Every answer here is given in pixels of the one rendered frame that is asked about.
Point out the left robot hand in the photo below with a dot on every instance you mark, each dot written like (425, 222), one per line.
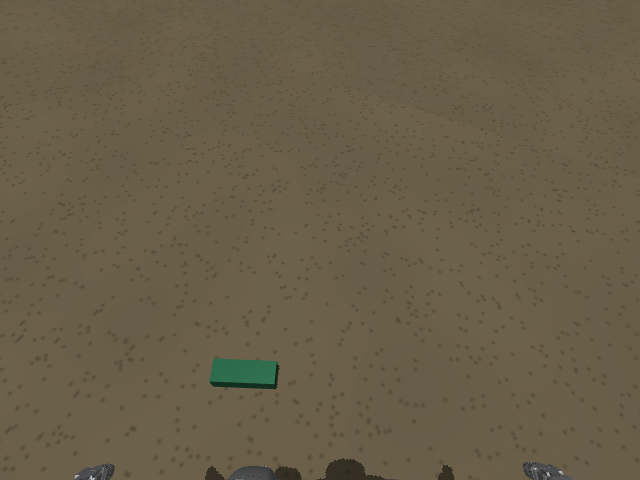
(99, 472)

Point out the right robot hand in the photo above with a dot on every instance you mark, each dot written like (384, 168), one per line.
(538, 471)

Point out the carton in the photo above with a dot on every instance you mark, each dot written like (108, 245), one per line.
(244, 373)

